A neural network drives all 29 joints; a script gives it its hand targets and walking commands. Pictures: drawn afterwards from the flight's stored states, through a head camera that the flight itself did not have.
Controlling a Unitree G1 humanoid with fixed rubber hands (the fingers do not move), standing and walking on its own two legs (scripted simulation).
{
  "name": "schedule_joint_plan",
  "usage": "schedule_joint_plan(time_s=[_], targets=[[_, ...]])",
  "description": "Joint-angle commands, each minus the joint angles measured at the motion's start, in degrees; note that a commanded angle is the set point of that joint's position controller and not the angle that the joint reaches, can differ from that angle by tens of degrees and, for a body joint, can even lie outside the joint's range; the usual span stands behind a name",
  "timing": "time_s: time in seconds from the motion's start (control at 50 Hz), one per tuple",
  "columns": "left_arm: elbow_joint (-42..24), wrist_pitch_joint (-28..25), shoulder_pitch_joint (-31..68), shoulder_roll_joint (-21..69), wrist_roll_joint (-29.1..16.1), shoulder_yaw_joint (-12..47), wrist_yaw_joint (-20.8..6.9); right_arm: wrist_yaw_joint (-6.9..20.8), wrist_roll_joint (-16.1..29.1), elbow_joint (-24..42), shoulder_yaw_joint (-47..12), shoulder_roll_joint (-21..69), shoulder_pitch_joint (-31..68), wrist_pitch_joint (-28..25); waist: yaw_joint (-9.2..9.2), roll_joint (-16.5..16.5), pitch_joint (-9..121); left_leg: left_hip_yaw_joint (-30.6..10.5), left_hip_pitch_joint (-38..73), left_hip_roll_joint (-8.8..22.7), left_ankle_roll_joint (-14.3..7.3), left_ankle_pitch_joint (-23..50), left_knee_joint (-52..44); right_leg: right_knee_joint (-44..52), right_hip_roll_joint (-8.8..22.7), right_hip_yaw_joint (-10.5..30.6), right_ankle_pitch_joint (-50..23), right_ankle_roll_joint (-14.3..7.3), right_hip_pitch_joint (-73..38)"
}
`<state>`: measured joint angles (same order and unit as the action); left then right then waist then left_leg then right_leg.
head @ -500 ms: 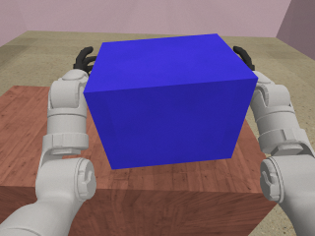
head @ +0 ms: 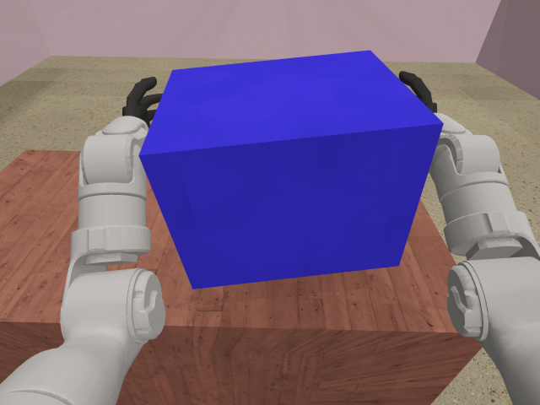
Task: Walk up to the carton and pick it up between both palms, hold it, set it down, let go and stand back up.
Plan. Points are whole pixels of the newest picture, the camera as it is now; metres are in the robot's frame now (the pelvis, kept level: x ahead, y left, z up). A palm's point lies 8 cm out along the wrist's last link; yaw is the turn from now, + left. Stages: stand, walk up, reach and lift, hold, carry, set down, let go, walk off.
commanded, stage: hold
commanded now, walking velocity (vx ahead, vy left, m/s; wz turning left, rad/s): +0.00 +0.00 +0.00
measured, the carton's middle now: (283, 166) +0.36 -0.02 +0.22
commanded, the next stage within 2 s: none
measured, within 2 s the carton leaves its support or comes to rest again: neither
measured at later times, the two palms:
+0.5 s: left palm (135, 130) +0.38 +0.18 +0.27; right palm (422, 127) +0.36 -0.20 +0.28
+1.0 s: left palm (136, 129) +0.38 +0.18 +0.27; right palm (420, 126) +0.37 -0.20 +0.28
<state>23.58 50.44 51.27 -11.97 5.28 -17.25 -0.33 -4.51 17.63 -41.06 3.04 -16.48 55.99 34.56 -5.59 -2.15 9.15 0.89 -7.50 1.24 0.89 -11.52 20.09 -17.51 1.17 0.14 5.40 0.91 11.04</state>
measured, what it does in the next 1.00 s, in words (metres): stands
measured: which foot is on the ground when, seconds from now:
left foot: down 0.00-1.00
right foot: down 0.00-1.00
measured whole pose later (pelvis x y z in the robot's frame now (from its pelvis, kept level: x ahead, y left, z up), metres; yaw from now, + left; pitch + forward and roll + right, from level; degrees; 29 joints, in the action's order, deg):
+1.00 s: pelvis +0.00 +0.00 +0.00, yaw +0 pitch -1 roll +0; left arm 23.3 51.1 51.4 -12.0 5.4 -17.3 -0.6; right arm -5.1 18.2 -40.4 2.3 -16.8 55.9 35.8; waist -5.5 -1.9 9.4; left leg 0.8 -7.5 1.2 0.9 -11.5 20.3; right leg -17.5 1.2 0.1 5.3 1.0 10.9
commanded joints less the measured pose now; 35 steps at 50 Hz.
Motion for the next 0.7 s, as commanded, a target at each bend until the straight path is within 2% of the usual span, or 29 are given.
schedule_joint_plan(time_s=[0.0, 0.02, 0.04, 0.08, 0.1, 0.12, 0.18, 0.2, 0.22, 0.24, 0.26, 0.28, 0.3, 0.32, 0.34, 0.36, 0.38, 0.42, 0.44, 0.46, 0.48, 0.52, 0.56, 0.58, 0.6, 0.62, 0.64, 0.66, 0.68], targets=[[-16.1, -5.3, 42.2, 32.3, -8.2, 18.4, -9.6, 8.3, 10.7, 16.6, -14.9, 33.1, 41.8, 0.6, 2.12, 6.2, 21.1, -2.5, -8.0, -3.7, 2.1, 12.0, -3.3, 0.6, -4.1, 1.5, -12.3, -2.7, -23.6], [-16.4, -5.3, 42.7, 31.5, -8.8, 18.9, -9.4, 8.2, 11.0, 19.0, -14.8, 33.8, 43.3, 0.3, 1.88, 5.5, 23.0, -2.7, -8.2, -3.9, 2.1, 13.5, -2.5, 0.4, -4.2, 1.3, -13.3, -2.8, -23.9], [-15.3, -5.0, 43.3, 30.7, -8.2, 19.4, -9.7, 7.9, 11.1, 17.4, -14.4, 31.7, 42.7, 0.6, 0.47, 6.2, 20.3, -2.8, -6.9, -3.8, 2.4, 14.9, -2.7, 0.7, -4.2, 1.3, -14.5, -2.7, -23.4], [-15.5, -4.8, 43.0, 31.5, -7.9, 18.0, -9.7, 7.9, 11.9, 19.7, -16.3, 33.5, 44.5, 0.3, 2.77, 5.3, 21.4, -2.2, -6.8, -4.1, 1.8, 15.0, -2.2, 0.5, -4.3, 1.4, -14.2, -2.5, -23.7], [-14.1, -4.8, 42.3, 31.2, -8.1, 18.9, -9.7, 7.7, 11.5, 19.1, -14.6, 32.4, 43.7, 0.8, 1.81, 7.2, 20.6, -2.5, -8.7, -3.9, 2.5, 13.8, -2.7, 0.2, -4.1, 1.1, -13.4, -2.4, -23.8], [-19.4, -5.0, 44.3, 33.4, -9.2, 20.6, -9.5, 7.6, 12.6, 21.3, -15.6, 33.5, 43.3, 0.3, 1.42, 7.1, 26.0, -2.7, -6.1, -3.9, 2.4, 15.1, -1.7, -0.1, -4.0, 1.8, -14.7, -2.6, -24.8], [-16.4, -4.5, 42.1, 32.1, -8.3, 19.5, -10.0, 7.3, 12.2, 21.5, -15.3, 32.1, 43.6, 0.9, 1.32, 5.6, 21.6, -3.1, -6.3, -3.9, 2.3, 15.4, -2.1, 0.5, -4.8, 1.1, -13.7, -2.4, -22.9], [-13.9, -4.3, 43.9, 31.5, -8.0, 19.1, -10.1, 7.6, 11.8, 18.2, -14.9, 32.1, 43.2, 1.3, 0.94, 6.2, 20.1, -2.7, -6.3, -4.0, 2.2, 12.7, -2.7, 1.3, -4.6, 1.5, -12.6, -2.5, -22.3], [-16.2, -4.5, 43.7, 29.9, -6.9, 18.0, -10.0, 7.7, 11.5, 15.5, -15.1, 32.3, 40.5, 1.9, 1.62, 6.4, 17.7, -2.9, -7.3, -4.0, 2.1, 11.4, -3.6, 0.9, -4.0, 1.3, -12.0, -2.6, -23.0], [-15.3, -4.7, 45.6, 31.9, -7.3, 19.3, -9.9, 8.1, 11.0, 16.5, -13.3, 32.6, 42.7, 1.4, 1.41, 8.8, 18.1, -3.2, -8.8, -3.5, 3.1, 9.4, -3.8, 0.9, -4.2, 1.4, -9.3, -3.1, -20.7], [-16.8, -4.7, 44.4, 33.1, -8.9, 19.9, -10.0, 8.0, 11.2, 20.0, -14.3, 32.3, 44.1, 0.7, 0.99, 7.4, 21.0, -2.7, -8.6, -4.1, 2.8, 11.7, -3.9, 0.5, -4.5, 1.3, -11.1, -3.0, -23.0], [-12.9, -4.5, 42.6, 33.1, -7.7, 18.7, -10.1, 7.9, 11.6, 18.6, -14.3, 32.1, 45.8, 0.6, 2.25, 7.8, 19.6, -2.5, -9.5, -4.0, 2.3, 9.2, -3.6, 1.7, -4.1, 1.9, -8.8, -3.1, -22.1], [-11.5, -4.7, 43.2, 32.4, -7.7, 18.1, -10.2, 7.9, 10.7, 19.5, -14.6, 33.0, 46.5, 0.7, 2.25, 5.1, 18.6, -2.5, -10.2, -3.9, 1.8, 9.1, -3.9, 1.6, -4.5, 1.3, -8.8, -3.0, -22.6], [-11.7, -4.8, 43.7, 32.6, -8.5, 18.6, -10.2, 7.9, 10.7, 17.3, -14.4, 33.1, 45.5, 1.1, 1.57, 4.9, 18.8, -3.0, -9.6, -3.8, 1.4, 7.7, -4.3, 1.4, -4.0, 1.6, -8.9, -2.9, -21.9], [-13.8, -5.0, 45.8, 32.5, -7.7, 18.5, -10.0, 8.1, 10.9, 17.8, -14.3, 33.2, 45.9, 0.9, 3.11, 7.2, 18.6, -2.6, -10.5, -3.9, 1.8, 7.1, -4.0, 1.2, -4.0, 1.4, -7.8, -3.2, -21.7], [-11.3, -4.8, 44.1, 31.9, -7.5, 17.2, -10.1, 8.1, 9.1, 14.8, -13.0, 32.6, 44.1, 1.3, 1.29, 4.8, 17.1, -2.8, -10.7, -3.7, 1.7, 5.1, -5.0, 1.3, -4.4, 0.6, -6.0, -3.0, -21.3], [-13.8, -4.7, 45.5, 31.2, -7.6, 18.6, -10.5, 8.3, 9.6, 14.1, -13.6, 32.4, 42.3, 1.6, 1.17, 7.1, 17.7, -2.5, -9.8, -3.7, 2.6, 7.7, -5.0, 0.8, -4.4, 1.0, -8.0, -3.4, -21.8], [-13.5, -4.9, 44.2, 32.8, -8.1, 18.7, -10.3, 8.5, 10.4, 18.4, -15.0, 33.6, 44.8, 0.7, 1.95, 5.5, 20.0, -2.8, -10.1, -3.4, 2.3, 8.7, -4.6, 1.0, -4.1, 1.7, -9.8, -3.0, -23.1], [-13.5, -5.0, 46.6, 31.7, -8.1, 17.9, -10.5, 8.5, 10.2, 15.6, -14.3, 33.7, 44.6, 1.0, 2.45, 4.9, 17.7, -2.7, -11.4, -3.3, 1.9, 4.7, -5.7, 1.4, -3.8, 1.6, -6.2, -3.2, -21.7], [-8.9, -5.1, 45.2, 32.1, -7.4, 16.2, -10.7, 8.5, 8.2, 14.9, -11.8, 32.9, 45.1, 0.9, 2.02, 4.7, 15.9, -3.0, -13.0, -2.8, 1.4, 0.4, -6.8, 1.9, -3.9, 1.8, -2.8, -3.2, -21.2], [-10.1, -5.4, 47.5, 30.2, -7.3, 15.6, -10.9, 8.7, 8.4, 14.7, -12.4, 34.1, 45.5, 0.9, 3.02, 5.5, 16.3, -2.3, -13.9, -3.5, 0.8, 0.4, -7.1, 1.0, -3.6, 1.4, -3.3, -3.2, -22.3], [-9.9, -5.2, 48.1, 32.0, -7.6, 17.5, -10.7, 9.3, 8.8, 15.0, -12.6, 33.9, 47.0, 0.4, 2.36, 6.2, 15.1, -3.0, -14.5, -2.6, 0.9, -1.5, -7.4, 0.8, -4.0, 1.5, -2.3, -3.2, -20.2], [-10.3, -5.0, 46.0, 32.9, -7.7, 17.8, -10.1, 9.2, 9.5, 15.8, -12.9, 33.4, 47.0, 0.4, 2.79, 7.5, 18.4, -2.3, -13.1, -3.4, 1.9, 3.7, -5.9, 0.6, -3.9, 1.0, -6.1, -3.2, -22.1], [-9.4, -4.6, 43.8, 32.1, -6.4, 16.4, -10.1, 9.3, 10.0, 15.4, -13.6, 32.3, 46.8, 0.5, 3.65, 6.4, 15.9, -2.9, -11.9, -3.5, 1.3, 3.8, -6.0, 1.5, -3.8, 1.3, -5.2, -3.4, -20.7], [-9.6, -4.9, 47.8, 31.2, -6.2, 16.0, -10.2, 9.5, 8.8, 13.3, -12.8, 33.6, 46.8, 0.9, 3.91, 7.1, 15.9, -2.3, -13.4, -3.1, 1.5, 1.6, -6.4, 1.0, -3.8, 1.3, -3.0, -3.3, -20.9], [-10.5, -4.9, 46.1, 30.8, -6.9, 15.1, -10.3, 9.3, 8.7, 13.3, -13.8, 34.6, 45.7, 0.7, 3.72, 5.2, 17.8, -1.9, -12.3, -3.7, 1.3, 4.7, -6.1, 1.0, -4.1, 1.1, -5.3, -3.0, -21.7], [-10.5, -4.9, 44.9, 31.4, -7.1, 16.3, -10.3, 9.1, 8.8, 14.1, -12.4, 32.2, 45.2, 0.3, 2.39, 5.8, 15.7, -2.7, -11.7, -3.5, 1.8, 5.6, -5.7, 1.4, -4.0, 1.2, -5.6, -3.1, -21.0], [-11.7, -5.1, 45.0, 32.2, -7.4, 17.0, -10.1, 9.1, 10.4, 16.6, -13.9, 34.6, 47.2, 0.1, 3.02, 5.0, 20.6, -2.6, -10.0, -3.3, 1.6, 8.8, -4.7, 1.1, -4.2, 1.0, -8.4, -2.8, -21.9], [-13.9, -5.0, 44.1, 33.6, -9.3, 19.5, -10.0, 8.5, 10.5, 17.7, -14.2, 33.4, 44.0, 0.2, 0.94, 5.3, 23.3, -2.5, -8.2, -3.5, 2.3, 11.9, -3.3, 0.8, -4.0, 1.5, -11.7, -3.0, -23.6]])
